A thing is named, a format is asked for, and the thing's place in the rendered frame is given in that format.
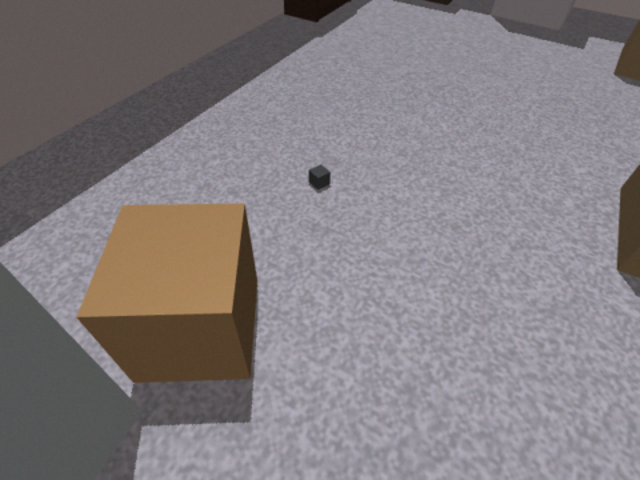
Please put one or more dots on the bookshelf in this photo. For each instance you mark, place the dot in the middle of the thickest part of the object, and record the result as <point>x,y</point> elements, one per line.
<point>312,10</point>

